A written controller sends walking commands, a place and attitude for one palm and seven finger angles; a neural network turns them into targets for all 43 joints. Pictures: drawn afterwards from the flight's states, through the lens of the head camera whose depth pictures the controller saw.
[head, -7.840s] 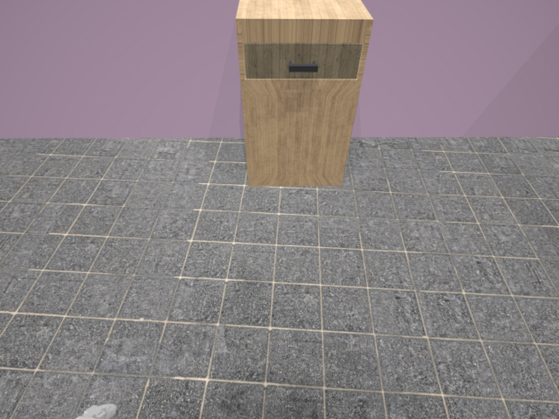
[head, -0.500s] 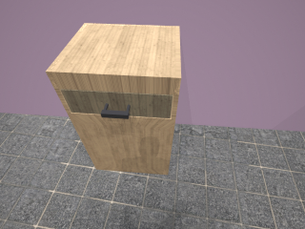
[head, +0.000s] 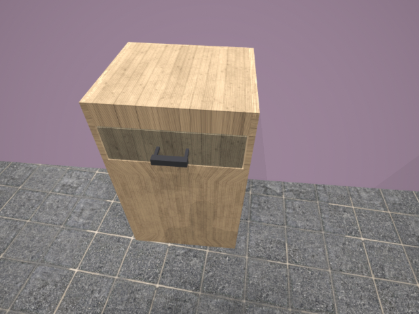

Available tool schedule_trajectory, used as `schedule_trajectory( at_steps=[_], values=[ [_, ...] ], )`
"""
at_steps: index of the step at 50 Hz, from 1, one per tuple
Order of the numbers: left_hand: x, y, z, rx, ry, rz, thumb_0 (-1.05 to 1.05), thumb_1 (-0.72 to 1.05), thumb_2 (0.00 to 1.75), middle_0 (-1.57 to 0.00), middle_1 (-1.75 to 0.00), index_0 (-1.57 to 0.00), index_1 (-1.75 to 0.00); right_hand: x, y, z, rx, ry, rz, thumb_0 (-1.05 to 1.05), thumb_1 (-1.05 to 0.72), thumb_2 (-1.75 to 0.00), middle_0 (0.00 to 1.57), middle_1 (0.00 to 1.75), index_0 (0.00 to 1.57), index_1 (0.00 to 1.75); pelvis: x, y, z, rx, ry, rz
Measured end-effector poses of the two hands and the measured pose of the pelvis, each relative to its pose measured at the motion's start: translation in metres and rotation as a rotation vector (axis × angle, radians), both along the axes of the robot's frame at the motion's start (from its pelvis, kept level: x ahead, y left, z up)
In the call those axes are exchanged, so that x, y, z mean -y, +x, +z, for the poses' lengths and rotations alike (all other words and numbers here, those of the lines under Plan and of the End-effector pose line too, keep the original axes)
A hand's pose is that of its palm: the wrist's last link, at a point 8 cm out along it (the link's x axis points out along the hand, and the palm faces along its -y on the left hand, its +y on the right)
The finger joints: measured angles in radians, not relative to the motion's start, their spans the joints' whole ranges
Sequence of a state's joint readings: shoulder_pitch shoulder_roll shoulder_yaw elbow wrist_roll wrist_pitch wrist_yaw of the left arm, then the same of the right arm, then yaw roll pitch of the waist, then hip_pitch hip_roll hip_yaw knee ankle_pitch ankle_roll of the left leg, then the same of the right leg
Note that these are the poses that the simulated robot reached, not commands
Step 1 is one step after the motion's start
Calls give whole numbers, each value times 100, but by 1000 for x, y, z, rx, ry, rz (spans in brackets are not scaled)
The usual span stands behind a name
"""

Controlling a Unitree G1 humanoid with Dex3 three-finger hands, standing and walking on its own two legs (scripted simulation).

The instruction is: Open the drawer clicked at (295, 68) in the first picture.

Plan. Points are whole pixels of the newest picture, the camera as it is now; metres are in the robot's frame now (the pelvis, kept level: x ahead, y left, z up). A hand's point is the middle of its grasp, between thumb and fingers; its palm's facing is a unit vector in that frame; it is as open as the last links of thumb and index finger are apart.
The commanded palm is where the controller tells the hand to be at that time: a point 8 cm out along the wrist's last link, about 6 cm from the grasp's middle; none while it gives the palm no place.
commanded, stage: look again from close up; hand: left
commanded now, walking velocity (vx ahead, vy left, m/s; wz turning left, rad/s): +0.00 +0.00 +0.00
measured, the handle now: (170, 155) +0.59 +0.15 -0.09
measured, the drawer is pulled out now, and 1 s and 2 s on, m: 0.00 0.00 0.00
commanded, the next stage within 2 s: shuffle to correct the standing spot in 0.30 s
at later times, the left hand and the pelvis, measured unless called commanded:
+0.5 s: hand out of the picture -0.05 +0.22 -0.18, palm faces +0.01 -0.99 -0.17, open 7.4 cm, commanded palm none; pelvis -0.03 +0.05 +0.00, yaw -1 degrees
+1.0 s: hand out of the picture -0.01 +0.15 -0.19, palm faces +0.09 -0.99 -0.09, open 7.4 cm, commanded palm none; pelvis +0.06 +0.01 -0.01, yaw +0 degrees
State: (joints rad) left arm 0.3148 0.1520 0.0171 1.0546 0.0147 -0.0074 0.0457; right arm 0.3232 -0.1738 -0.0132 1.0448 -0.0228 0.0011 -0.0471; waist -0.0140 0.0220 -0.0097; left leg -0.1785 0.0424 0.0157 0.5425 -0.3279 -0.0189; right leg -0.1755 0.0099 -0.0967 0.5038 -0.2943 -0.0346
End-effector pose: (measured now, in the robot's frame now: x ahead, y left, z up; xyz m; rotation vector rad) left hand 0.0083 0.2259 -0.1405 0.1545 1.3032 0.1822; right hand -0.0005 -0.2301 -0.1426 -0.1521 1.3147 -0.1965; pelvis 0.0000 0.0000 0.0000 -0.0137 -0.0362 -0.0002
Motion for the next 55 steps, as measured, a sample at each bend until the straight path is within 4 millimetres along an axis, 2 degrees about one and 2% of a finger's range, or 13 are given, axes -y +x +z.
schedule_trajectory(
  at_steps=[5,10,14,22,29,35,39,42,45,48,51,55],
  values=[
    [-20,12,0,58,0,-20,0,91,90,-20,-30,-20,-30,-19,0,4,40,2,11,1,-91,-90,20,30,20,30,-16,-8,0,15,-2,-10],
    [-32,7,0,66,-13,-32,0,91,90,-19,-30,-20,-30,-36,-11,6,32,8,18,1,-92,-90,20,30,20,30,-30,-17,1,15,-3,-14],
    [-38,-8,-2,31,-24,-33,0,91,90,-19,-30,-20,-30,-48,-25,7,5,17,15,1,-92,-90,20,30,20,30,-40,-23,3,10,0,-17],
    [-43,-50,-5,-86,-42,-16,0,91,90,-19,-30,-20,-30,-63,-48,7,-61,31,-4,1,-91,-90,20,30,20,30,-52,-29,4,2,6,-21],
    [-36,-74,-5,-184,-61,-12,0,91,90,-19,-30,-19,-30,-61,-56,5,-100,28,-44,1,-91,-90,20,30,20,30,-49,-20,4,-8,9,-34],
    [-18,-66,-3,-209,-66,-4,0,91,90,-19,-30,-19,-30,-42,-51,0,-119,20,-75,1,-91,-90,20,30,20,30,-33,-4,1,-15,12,-47],
    [-1,-48,-4,-184,-65,12,0,91,90,-19,-30,-19,-30,-27,-41,-3,-133,22,-72,1,-91,-90,20,30,20,30,-18,11,-1,-25,2,-40],
    [10,-36,-8,-157,-72,40,0,91,90,-19,-30,-19,-30,-17,-24,-4,-144,17,-46,1,-91,-90,20,30,20,30,-10,22,-4,-35,-11,-18],
    [20,-31,-10,-148,-91,71,0,91,90,-19,-30,-20,-30,-12,6,0,-127,6,-9,1,-91,-90,20,30,20,30,-7,33,-3,-38,-20,-2],
    [27,-27,-14,-176,-117,80,0,91,90,-20,-30,-20,-30,-11,48,4,-56,-7,15,1,-91,-90,20,30,20,30,-9,46,-3,-37,-23,0],
    [28,-20,-26,-217,-146,74,0,91,90,-20,-30,-20,-30,-9,84,3,35,-45,21,1,-93,-90,20,30,20,30,-13,61,-12,-29,-30,-12],
    [24,10,-26,-226,-136,29,0,91,90,-20,-30,-20,-30,-13,105,6,82,-50,-6,1,-93,-90,20,30,20,30,-14,76,-10,-19,2,-50]
  ],
)
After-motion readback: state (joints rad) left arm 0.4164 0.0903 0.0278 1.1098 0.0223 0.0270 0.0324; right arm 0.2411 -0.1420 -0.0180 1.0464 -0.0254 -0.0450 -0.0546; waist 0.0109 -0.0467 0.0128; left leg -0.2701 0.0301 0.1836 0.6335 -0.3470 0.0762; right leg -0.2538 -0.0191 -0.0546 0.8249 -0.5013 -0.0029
